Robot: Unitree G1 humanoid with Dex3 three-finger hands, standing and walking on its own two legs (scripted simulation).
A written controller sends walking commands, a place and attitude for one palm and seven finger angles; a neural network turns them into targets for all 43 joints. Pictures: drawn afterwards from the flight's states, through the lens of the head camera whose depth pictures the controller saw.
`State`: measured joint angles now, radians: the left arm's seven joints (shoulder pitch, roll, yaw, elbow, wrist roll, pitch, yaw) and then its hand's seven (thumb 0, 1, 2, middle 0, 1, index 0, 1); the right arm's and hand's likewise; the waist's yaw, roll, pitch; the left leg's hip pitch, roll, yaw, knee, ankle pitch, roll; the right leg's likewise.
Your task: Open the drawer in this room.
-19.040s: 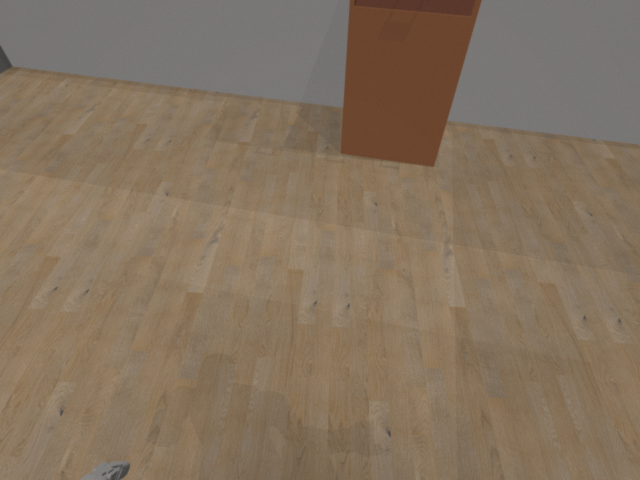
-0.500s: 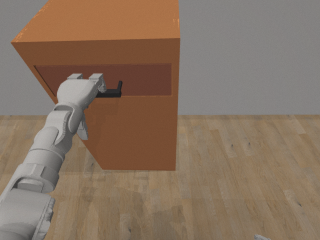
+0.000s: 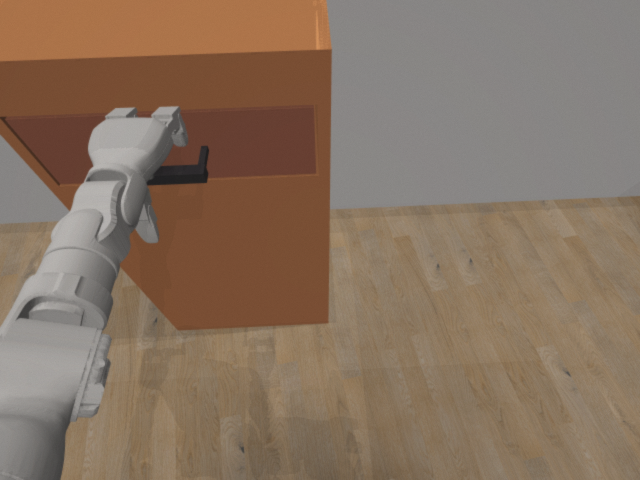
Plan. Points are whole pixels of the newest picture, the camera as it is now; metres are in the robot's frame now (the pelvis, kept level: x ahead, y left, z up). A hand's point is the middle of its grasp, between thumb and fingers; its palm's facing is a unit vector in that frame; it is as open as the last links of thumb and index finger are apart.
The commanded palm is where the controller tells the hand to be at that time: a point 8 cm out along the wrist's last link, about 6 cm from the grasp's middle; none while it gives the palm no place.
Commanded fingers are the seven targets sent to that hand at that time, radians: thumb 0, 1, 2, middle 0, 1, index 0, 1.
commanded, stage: move the hooked fingers above the handle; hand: left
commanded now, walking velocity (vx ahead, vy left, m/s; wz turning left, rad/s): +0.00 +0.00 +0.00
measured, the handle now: (172, 164) +0.56 +0.23 +0.03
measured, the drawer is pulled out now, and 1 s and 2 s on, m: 0.00 0.00 0.00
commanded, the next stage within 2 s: lower the fingers behind the handle in 0.80 s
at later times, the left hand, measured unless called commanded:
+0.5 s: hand (145, 170) +0.50 +0.24 +0.08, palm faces -0.05 +0.01 -1.00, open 13.8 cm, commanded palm +0.49 +0.24 +0.14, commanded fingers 0.00 -0.50 0.30 -0.30 -1.20 -0.30 -1.20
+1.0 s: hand (140, 170) +0.50 +0.24 +0.08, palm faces -0.05 +0.00 -1.00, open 13.8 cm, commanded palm +0.49 +0.24 +0.13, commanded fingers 0.00 -0.50 0.30 -0.30 -1.20 -0.30 -1.20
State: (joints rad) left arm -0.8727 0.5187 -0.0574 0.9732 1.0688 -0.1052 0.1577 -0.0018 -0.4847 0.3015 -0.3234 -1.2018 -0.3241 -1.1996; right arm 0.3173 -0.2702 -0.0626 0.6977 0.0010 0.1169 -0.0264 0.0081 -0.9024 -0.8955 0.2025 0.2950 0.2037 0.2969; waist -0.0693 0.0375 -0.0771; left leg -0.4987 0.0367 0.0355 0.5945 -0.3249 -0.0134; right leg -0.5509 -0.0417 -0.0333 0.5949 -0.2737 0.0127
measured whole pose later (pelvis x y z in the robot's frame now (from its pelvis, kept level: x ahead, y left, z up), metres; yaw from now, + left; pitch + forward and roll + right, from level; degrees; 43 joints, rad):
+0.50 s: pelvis +0.00 +0.01 +0.00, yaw -1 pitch +16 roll +0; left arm -0.91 0.57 -0.01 1.04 1.09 -0.09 0.17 0.00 -0.48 0.30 -0.32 -1.20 -0.32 -1.20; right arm 0.38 -0.26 -0.06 0.71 0.00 0.12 -0.03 0.01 -0.90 -0.90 0.20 0.30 0.20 0.30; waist -0.11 0.04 -0.09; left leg -0.57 0.04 0.06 0.63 -0.34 0.00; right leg -0.61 -0.03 -0.01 0.60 -0.26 0.03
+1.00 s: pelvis +0.00 +0.01 -0.01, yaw +0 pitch +16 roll -1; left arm -0.93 0.57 -0.03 1.04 1.08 -0.10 0.16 0.00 -0.48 0.30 -0.32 -1.20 -0.32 -1.20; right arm 0.34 -0.26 -0.06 0.69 -0.01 0.11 -0.02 0.01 -0.90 -0.90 0.20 0.30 0.20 0.30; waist -0.09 0.04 -0.10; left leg -0.58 0.04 0.04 0.65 -0.35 0.00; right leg -0.62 -0.04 -0.03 0.62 -0.28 0.02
